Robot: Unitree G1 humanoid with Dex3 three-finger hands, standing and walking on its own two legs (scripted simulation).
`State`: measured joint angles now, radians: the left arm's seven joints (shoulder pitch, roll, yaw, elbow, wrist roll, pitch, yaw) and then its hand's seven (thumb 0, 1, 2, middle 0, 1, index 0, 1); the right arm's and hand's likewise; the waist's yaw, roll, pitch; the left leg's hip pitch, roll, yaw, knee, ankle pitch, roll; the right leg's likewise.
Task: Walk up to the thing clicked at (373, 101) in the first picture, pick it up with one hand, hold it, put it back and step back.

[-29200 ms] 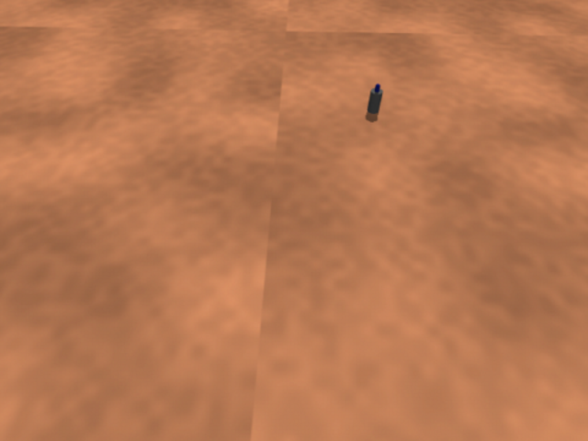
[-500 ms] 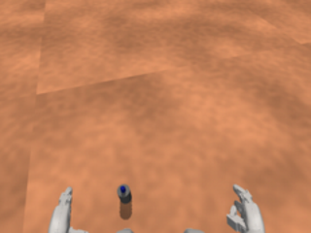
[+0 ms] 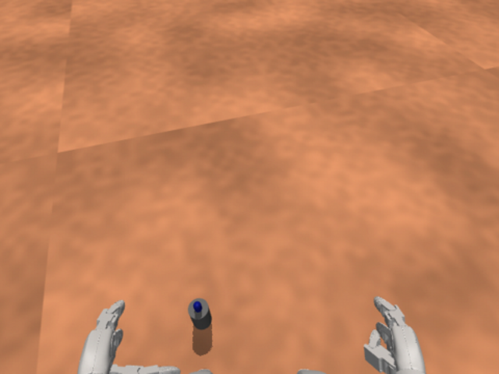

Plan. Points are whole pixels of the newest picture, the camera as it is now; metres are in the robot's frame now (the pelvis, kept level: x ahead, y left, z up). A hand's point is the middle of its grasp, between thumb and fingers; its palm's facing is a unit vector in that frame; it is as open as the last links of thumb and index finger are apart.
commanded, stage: stand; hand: left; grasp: from the side
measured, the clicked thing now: (199, 312) +0.41 +0.17 -0.64
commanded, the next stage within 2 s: none
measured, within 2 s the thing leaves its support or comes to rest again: neither
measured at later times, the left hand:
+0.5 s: hand out of the picture +0.07 +0.24 -0.11, palm faces +0.00 -0.93 -0.36, open 7.5 cm
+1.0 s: hand out of the picture +0.01 +0.25 -0.10, palm faces +0.01 -0.93 -0.36, open 7.4 cm
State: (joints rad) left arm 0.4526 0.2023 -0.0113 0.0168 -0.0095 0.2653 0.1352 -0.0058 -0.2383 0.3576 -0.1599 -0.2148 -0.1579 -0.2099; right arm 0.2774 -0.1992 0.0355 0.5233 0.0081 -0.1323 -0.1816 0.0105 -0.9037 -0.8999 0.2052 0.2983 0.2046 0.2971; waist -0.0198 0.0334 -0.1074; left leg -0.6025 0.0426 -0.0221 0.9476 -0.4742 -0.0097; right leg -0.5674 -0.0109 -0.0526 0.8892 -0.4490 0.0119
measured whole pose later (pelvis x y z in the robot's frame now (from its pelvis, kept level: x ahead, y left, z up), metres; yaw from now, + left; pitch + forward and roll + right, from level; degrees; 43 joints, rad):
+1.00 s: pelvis -0.03 +0.00 +0.05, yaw +1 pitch -4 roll +0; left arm 0.17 0.32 0.00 1.14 0.03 -0.01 0.02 0.01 0.90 0.90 -0.21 -0.30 -0.20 -0.30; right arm 0.15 -0.31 -0.02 1.12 -0.02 0.01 0.00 0.00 -0.91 -0.90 0.20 0.30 0.20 0.30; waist 0.01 0.02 0.06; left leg -0.16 0.00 0.00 0.39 -0.17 0.00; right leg -0.14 -0.05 -0.05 0.39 -0.18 0.02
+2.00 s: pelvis +0.00 +0.00 +0.06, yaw +0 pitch -3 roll +0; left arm 0.10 0.33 0.01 1.17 0.02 -0.01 0.01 0.01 0.90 0.90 -0.21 -0.30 -0.20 -0.30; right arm 0.10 -0.34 0.00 1.15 -0.02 -0.01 0.00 0.00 -0.91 -0.90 0.20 0.30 0.20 0.30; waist 0.00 0.01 0.05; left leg -0.11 0.01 0.01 0.32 -0.17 -0.01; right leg -0.10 -0.03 -0.04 0.32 -0.17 0.02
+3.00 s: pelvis -0.10 +0.05 +0.03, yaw -2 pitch -1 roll +0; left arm 0.10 0.37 0.06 0.89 0.02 0.06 0.02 0.01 0.90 0.90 -0.21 -0.30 -0.21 -0.30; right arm 0.13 -0.34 -0.05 0.87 -0.02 0.03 -0.02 0.00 -0.90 -0.90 0.21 0.30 0.21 0.30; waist -0.02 -0.02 0.21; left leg -0.31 -0.04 0.07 0.62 -0.29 0.08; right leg -0.36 0.06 0.10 0.91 -0.48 0.00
